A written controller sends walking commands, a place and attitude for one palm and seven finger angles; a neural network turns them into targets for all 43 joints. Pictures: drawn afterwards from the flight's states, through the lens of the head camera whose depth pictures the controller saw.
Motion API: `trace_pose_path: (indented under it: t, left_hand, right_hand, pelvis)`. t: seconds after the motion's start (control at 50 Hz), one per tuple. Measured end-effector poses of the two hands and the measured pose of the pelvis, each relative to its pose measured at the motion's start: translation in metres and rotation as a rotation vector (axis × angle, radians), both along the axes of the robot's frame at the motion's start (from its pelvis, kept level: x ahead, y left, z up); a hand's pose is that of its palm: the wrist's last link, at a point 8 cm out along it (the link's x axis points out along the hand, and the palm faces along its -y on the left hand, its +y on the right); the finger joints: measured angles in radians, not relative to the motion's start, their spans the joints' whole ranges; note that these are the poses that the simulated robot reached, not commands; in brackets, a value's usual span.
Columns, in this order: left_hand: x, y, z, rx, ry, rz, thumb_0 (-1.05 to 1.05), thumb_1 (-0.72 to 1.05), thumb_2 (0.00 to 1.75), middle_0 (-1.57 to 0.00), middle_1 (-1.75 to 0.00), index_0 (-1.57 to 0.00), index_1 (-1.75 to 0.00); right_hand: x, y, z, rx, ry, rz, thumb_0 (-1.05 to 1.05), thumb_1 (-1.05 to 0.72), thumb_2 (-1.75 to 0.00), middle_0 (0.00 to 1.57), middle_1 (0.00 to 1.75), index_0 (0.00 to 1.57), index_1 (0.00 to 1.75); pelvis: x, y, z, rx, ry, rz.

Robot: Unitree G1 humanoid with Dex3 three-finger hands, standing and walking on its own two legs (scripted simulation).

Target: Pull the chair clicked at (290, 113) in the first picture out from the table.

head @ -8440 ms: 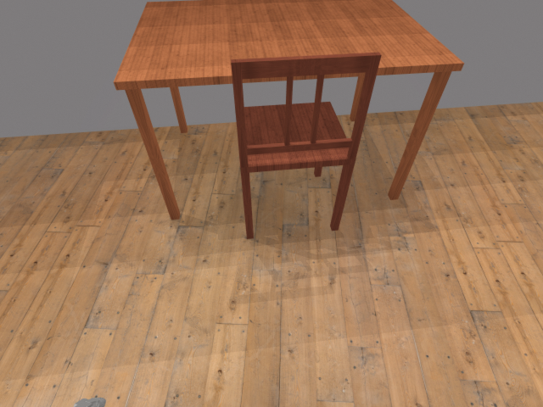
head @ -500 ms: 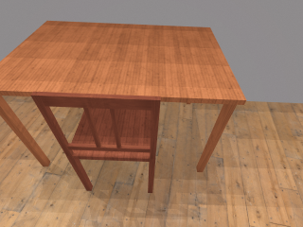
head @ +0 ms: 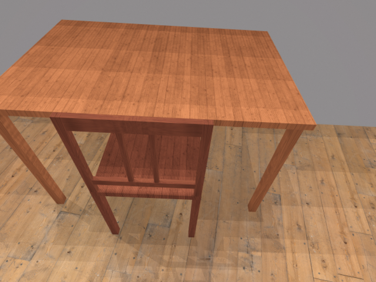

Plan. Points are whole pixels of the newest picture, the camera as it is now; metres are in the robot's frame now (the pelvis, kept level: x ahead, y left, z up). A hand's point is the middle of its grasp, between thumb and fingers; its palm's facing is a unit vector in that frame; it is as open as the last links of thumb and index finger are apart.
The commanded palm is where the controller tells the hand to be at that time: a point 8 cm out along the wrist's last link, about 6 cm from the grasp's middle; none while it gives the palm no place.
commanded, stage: look again from close up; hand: left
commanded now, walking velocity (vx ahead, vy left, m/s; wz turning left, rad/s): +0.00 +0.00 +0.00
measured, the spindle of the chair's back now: (125, 158) +0.49 +0.23 -0.12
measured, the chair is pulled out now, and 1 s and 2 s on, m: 0.00 0.00 0.00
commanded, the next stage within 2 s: none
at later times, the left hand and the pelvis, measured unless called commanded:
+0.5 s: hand out of the picture -0.02 +0.15 -0.18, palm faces +0.03 -0.99 -0.13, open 7.3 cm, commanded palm none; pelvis +0.01 +0.00 +0.00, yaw -1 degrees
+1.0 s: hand out of the picture -0.02 +0.13 -0.18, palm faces +0.04 -0.99 -0.13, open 7.4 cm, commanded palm none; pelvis +0.01 -0.01 +0.00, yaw -1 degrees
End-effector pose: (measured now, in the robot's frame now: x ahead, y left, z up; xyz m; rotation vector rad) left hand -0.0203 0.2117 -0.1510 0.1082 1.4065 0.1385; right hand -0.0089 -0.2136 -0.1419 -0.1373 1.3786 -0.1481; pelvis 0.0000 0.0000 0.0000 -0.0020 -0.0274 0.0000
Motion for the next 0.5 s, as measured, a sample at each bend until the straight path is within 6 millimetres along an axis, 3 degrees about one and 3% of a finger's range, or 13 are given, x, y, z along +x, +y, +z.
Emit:
trace_pose_path:
  t: [0.5]
  left_hand:
    - [-0.002,-0.013,-0.001,-0.025,0.020,0.004,0.01,0.91,0.90,-0.19,-0.29,-0.20,-0.30]
  right_hand:
    - [-0.001,0.003,-0.001,0.007,0.020,-0.022,0.01,-0.92,-0.90,0.20,0.29,0.20,0.30]
  pelvis:
    - [0.006,-0.001,0.001,0.001,-0.003,-0.012]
